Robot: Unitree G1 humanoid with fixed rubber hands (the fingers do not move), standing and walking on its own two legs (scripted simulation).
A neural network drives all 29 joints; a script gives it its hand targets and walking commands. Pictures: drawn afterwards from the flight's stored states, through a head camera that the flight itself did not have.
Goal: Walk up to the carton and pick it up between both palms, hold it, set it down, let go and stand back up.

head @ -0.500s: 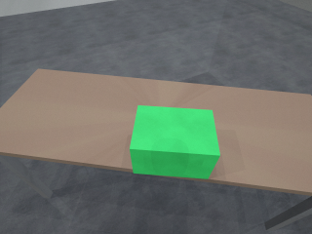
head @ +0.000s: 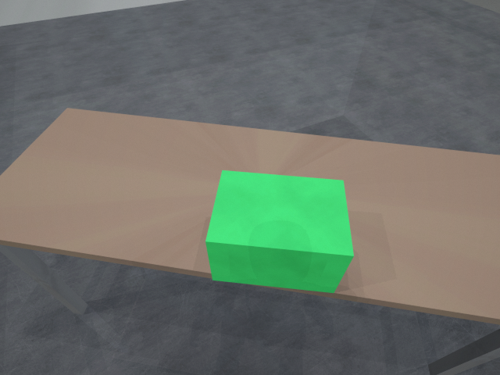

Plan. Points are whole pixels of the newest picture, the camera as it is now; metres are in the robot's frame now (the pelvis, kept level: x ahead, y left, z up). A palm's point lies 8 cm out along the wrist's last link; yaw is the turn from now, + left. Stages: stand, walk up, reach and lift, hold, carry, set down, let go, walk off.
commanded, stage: walk up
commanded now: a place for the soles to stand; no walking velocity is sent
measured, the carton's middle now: (277, 230) +0.42 -0.05 -0.07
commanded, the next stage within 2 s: reach and lift in 0.40 s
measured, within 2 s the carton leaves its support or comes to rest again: neither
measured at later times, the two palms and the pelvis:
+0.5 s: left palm out of the picture +0.03 +0.27 -0.13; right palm out of the picture +0.06 -0.25 -0.13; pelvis -0.01 +0.00 -0.01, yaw +0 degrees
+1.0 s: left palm out of the picture +0.09 +0.24 -0.10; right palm out of the picture +0.09 -0.25 -0.09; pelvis -0.07 -0.02 -0.01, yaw -6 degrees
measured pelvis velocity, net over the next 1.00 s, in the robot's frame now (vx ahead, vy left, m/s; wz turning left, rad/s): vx -0.07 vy -0.02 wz -0.10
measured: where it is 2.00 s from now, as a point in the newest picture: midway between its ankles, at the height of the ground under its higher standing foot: outside the picture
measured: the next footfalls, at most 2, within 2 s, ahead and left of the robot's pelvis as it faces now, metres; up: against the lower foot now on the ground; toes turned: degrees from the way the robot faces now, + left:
none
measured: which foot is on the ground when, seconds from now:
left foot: down 0.00-1.00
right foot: down 0.00-1.00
